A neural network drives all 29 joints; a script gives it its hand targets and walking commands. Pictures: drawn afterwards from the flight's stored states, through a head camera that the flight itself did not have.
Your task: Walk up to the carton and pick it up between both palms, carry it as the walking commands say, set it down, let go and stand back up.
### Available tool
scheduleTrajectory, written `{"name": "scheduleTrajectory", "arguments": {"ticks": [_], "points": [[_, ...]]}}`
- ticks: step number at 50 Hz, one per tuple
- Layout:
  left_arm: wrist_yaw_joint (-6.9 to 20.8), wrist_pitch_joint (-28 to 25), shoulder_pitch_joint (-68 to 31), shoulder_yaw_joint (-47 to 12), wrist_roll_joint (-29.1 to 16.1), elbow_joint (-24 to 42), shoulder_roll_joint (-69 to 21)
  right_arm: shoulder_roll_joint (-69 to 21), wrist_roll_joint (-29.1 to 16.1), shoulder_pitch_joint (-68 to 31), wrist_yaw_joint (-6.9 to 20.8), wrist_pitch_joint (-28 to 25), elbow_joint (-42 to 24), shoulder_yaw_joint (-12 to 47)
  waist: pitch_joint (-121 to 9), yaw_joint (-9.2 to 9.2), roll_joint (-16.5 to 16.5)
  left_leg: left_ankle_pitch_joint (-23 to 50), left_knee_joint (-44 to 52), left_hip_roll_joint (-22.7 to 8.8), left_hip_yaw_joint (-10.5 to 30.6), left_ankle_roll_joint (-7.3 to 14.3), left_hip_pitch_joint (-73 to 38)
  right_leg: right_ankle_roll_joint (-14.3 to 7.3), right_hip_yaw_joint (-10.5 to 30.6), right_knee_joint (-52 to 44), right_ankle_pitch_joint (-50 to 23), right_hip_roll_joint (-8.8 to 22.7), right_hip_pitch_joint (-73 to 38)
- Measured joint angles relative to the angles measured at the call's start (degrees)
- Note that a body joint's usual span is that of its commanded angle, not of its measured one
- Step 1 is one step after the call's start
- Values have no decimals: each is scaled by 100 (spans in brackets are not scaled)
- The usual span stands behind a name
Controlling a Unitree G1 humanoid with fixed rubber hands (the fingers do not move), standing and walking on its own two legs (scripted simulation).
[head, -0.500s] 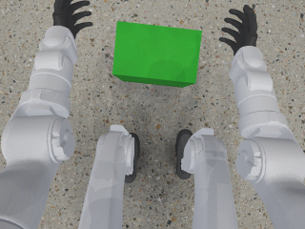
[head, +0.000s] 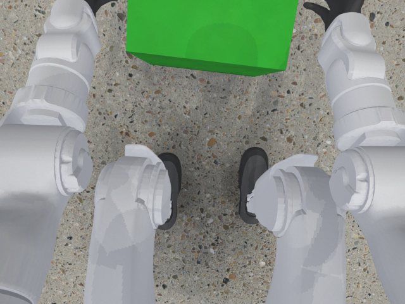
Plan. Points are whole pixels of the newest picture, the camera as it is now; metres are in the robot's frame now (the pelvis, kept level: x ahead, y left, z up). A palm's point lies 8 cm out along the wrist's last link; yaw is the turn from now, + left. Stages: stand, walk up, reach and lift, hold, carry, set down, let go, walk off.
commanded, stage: reach and lift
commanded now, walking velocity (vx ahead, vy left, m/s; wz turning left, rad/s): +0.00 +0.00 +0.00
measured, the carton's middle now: (209, 24) +0.53 +0.01 -0.28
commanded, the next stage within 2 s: none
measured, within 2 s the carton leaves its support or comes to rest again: leaves its support in 1.86 s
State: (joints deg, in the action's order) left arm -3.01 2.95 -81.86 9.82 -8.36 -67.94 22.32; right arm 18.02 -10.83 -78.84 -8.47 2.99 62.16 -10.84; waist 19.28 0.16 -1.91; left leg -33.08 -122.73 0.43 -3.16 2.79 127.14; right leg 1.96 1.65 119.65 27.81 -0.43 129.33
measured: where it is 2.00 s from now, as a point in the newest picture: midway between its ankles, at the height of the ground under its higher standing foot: (209, 200)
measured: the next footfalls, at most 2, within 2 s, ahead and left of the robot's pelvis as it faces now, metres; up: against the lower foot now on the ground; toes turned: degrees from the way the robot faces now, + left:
none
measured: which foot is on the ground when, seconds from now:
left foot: down 0.00-1.00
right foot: down 0.00-1.00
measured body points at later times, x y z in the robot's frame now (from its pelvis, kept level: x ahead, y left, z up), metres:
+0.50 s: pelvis +0.00 +0.00 -0.02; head +0.37 +0.02 +0.22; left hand +0.54 +0.20 -0.22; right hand +0.55 -0.18 -0.21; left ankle +0.11 +0.10 -0.35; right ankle +0.13 -0.13 -0.35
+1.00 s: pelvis +0.00 +0.00 -0.02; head +0.37 +0.02 +0.22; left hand +0.55 +0.19 -0.22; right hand +0.55 -0.16 -0.21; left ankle +0.11 +0.10 -0.35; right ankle +0.13 -0.13 -0.35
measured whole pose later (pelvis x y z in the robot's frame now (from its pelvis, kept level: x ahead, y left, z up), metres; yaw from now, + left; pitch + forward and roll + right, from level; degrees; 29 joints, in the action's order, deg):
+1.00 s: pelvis +0.00 +0.00 -0.02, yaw +0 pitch +35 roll +0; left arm -3.7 0.2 -85.5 0.8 -13.0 -71.1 23.1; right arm 19.1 -20.1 -83.9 -8.5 -0.2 68.3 1.6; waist 23.2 0.2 -2.9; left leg -33.9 -127.6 0.0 -3.1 2.8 128.9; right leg 2.0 1.5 124.4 28.2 -1.0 131.4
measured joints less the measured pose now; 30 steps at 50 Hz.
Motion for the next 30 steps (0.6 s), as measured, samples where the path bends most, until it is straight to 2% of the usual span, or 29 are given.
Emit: {"name": "scheduleTrajectory", "arguments": {"ticks": [7, 12, 18, 30], "points": [[-19, -143, -70, -126, -15, -159, 9, 130, -318, -339, 1, -115, 753, 419, 238, 0, -47, -42, -321, -11, -1, 0, 150, 0, -7, 326, 34, -6, 169], [-28, -192, -42, -202, -115, -57, 14, 187, -551, -441, 0, -215, 553, 551, 388, 0, -70, -78, -450, -44, -1, 0, 164, 0, -12, 436, 34, -39, 198], [-55, -196, -105, -214, -127, -36, 60, 187, -567, -449, -1, -239, 751, 615, 394, -1, -73, -82, -470, -47, -1, 0, 171, 1, -12, 451, 35, -42, 201], [-101, -209, -107, -376, -297, -48, 80, 187, -667, -451, -2, -260, 657, 730, 394, 0, -76, -81, -484, -46, 0, 0, 172, 1, -12, 467, 34, -45, 204]]}}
